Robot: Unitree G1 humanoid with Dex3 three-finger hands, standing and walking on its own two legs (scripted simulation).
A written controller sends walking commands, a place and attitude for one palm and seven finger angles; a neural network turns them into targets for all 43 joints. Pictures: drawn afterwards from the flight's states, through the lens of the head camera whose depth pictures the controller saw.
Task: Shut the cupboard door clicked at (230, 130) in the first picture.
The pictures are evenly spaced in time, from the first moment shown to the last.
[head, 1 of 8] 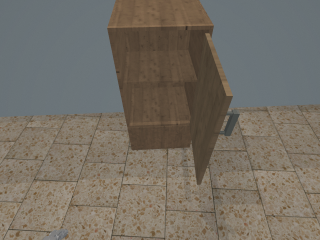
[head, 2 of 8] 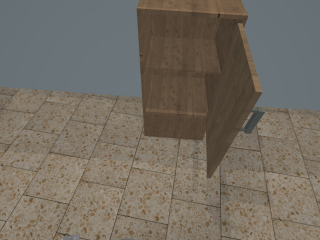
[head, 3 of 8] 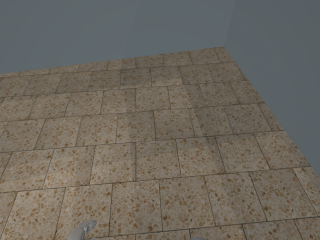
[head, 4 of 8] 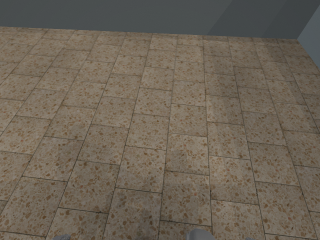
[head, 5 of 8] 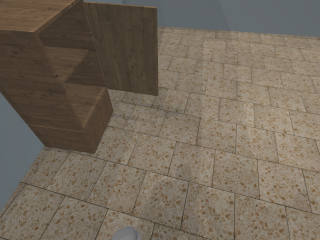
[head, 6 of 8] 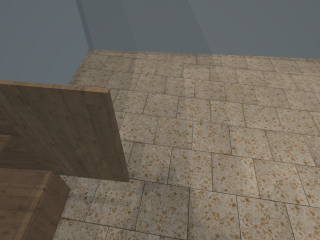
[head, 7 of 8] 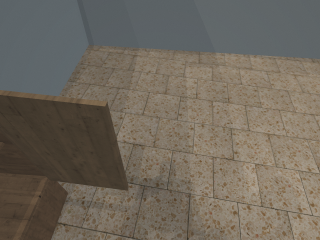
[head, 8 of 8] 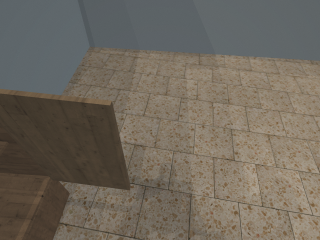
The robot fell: no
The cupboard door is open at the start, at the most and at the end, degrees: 87 87 87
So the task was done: no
